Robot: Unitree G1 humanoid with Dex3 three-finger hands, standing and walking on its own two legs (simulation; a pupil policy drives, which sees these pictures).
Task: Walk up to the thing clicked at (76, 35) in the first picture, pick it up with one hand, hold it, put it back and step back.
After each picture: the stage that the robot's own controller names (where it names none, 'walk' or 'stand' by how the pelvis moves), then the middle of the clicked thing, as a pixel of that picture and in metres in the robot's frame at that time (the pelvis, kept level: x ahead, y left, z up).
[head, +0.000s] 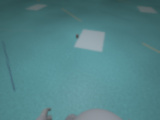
stand; (77, 36) +2.05 +0.36 -0.72
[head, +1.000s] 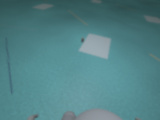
walk; (82, 40) +1.95 +0.15 -0.71
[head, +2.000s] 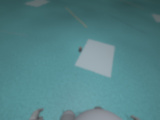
walk; (80, 49) +1.39 +0.15 -0.71
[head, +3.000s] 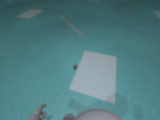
walk; (75, 66) +0.94 +0.23 -0.70
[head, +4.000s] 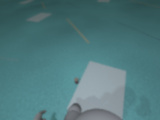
walk; (76, 81) +0.65 +0.25 -0.71
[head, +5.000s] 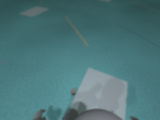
stand; (73, 92) +0.44 +0.19 -0.70
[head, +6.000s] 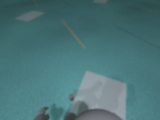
stand; (71, 97) +0.38 +0.21 -0.71
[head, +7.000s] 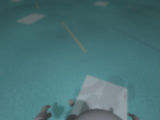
stand; (71, 103) +0.32 +0.21 -0.73
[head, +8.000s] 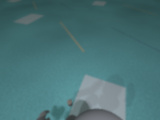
stand; (69, 103) +0.32 +0.23 -0.73
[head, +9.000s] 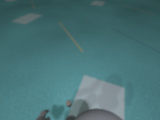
stand; (68, 103) +0.31 +0.24 -0.73
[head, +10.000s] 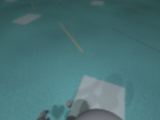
stand; (69, 104) +0.30 +0.24 -0.73
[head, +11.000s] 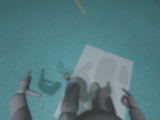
go down; (66, 76) +0.36 +0.23 -0.49
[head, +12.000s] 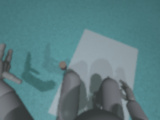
go down; (63, 66) +0.39 +0.26 -0.32
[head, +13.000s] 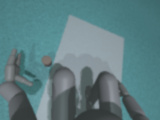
close in; (47, 61) +0.37 +0.29 -0.25
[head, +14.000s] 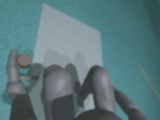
close; (24, 62) +0.36 +0.30 -0.21
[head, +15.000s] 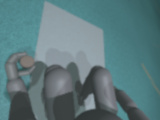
lift; (27, 62) +0.35 +0.30 -0.21
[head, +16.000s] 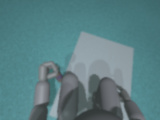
lift; (58, 76) +0.31 +0.28 -0.32
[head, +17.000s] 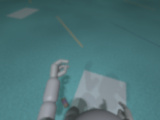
go down; (64, 102) +0.29 +0.27 -0.68
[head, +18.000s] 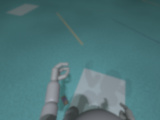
close; (64, 100) +0.29 +0.29 -0.70
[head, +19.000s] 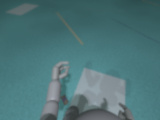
stand; (64, 100) +0.29 +0.28 -0.70
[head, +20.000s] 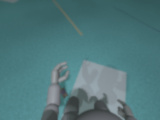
stand; (63, 93) +0.31 +0.28 -0.64
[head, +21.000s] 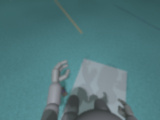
stand; (63, 92) +0.31 +0.28 -0.63
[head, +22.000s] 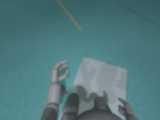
stand; (62, 90) +0.31 +0.28 -0.61
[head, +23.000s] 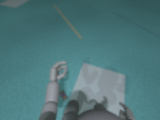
stand; (63, 95) +0.31 +0.28 -0.67
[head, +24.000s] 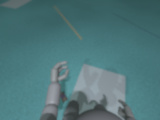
stand; (63, 97) +0.30 +0.29 -0.66
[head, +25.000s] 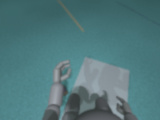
stand; (64, 90) +0.31 +0.29 -0.61
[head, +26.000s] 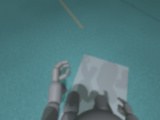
stand; (62, 88) +0.31 +0.29 -0.60
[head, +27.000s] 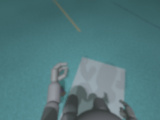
stand; (61, 91) +0.30 +0.29 -0.62
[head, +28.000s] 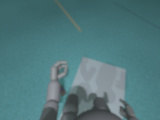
stand; (61, 90) +0.31 +0.29 -0.62
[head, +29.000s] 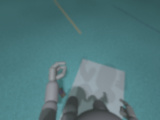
stand; (61, 92) +0.30 +0.29 -0.64
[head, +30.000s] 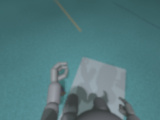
stand; (61, 91) +0.31 +0.30 -0.61
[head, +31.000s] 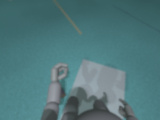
stand; (61, 93) +0.30 +0.30 -0.64
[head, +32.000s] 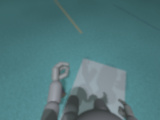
close; (62, 92) +0.30 +0.30 -0.63
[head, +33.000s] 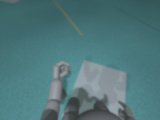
close; (62, 93) +0.30 +0.30 -0.65
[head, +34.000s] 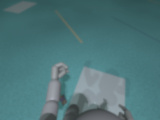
hold; (62, 99) +0.28 +0.30 -0.69
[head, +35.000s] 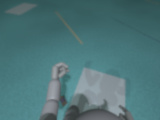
hold; (63, 100) +0.28 +0.30 -0.69
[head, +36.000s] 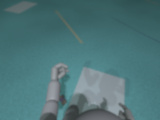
stand; (62, 100) +0.28 +0.30 -0.69
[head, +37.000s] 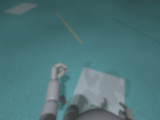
hold; (62, 100) +0.29 +0.30 -0.69
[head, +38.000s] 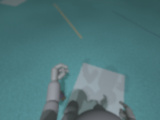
crouch; (61, 96) +0.29 +0.30 -0.67
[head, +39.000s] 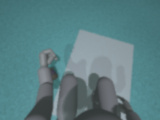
lower; (52, 73) +0.34 +0.33 -0.37
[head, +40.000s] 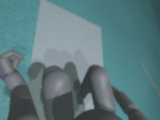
lower; (6, 73) +0.29 +0.37 -0.24
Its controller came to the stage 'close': yes
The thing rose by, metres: 0.04
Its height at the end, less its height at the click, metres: -0.02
